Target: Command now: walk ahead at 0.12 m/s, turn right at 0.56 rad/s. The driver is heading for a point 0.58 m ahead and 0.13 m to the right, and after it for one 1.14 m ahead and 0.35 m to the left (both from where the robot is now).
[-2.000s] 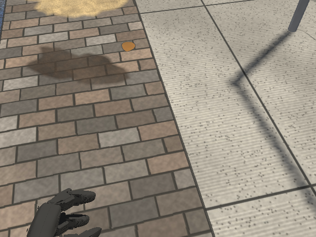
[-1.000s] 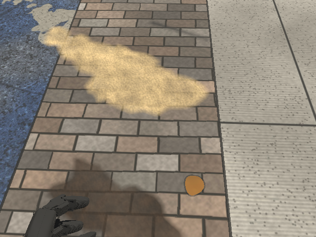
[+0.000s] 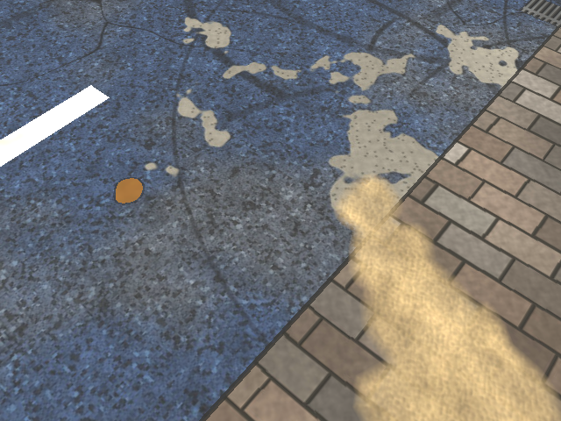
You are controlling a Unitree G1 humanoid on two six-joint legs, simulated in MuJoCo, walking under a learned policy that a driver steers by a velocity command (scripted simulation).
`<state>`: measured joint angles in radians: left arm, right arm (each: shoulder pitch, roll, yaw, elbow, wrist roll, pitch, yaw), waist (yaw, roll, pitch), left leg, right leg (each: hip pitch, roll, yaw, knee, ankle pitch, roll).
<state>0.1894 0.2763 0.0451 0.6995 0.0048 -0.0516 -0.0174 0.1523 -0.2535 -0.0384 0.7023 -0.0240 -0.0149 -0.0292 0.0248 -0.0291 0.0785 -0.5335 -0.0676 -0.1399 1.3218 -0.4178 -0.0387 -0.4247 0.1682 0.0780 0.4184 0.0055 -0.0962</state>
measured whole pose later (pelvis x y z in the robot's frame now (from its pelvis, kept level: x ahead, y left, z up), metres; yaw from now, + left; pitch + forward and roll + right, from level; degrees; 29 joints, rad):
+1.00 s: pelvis +0.23 -0.11 +0.01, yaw -29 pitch +2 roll -1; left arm 0.40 0.24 0.02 0.74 0.03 -0.07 0.00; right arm 0.30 -0.27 -0.06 0.83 -0.02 -0.02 0.05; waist 0.01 0.05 -0.04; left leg -0.67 0.03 -0.06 1.18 -0.14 0.07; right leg -0.04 0.03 -0.14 0.34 -0.34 -0.04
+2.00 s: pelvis +0.69 -0.28 +0.00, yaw +29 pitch +1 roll -3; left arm 0.12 0.31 0.09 0.66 0.01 0.01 0.04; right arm 0.13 -0.31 -0.06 0.59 0.03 0.08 0.00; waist 0.02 -0.01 0.09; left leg -0.45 0.08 0.01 0.80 -0.32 -0.01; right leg -0.37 -0.06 -0.16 0.46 -0.10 0.01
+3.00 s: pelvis +0.75 -0.22 +0.01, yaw +40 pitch +2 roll +0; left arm 0.34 0.26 0.05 0.77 -0.03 -0.05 0.00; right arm 0.26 -0.24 -0.07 0.72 0.04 -0.06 0.01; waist 0.02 -0.04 -0.03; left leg -0.37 0.02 0.02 0.76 -0.46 0.08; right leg -0.15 -0.03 -0.01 0.47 -0.35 -0.02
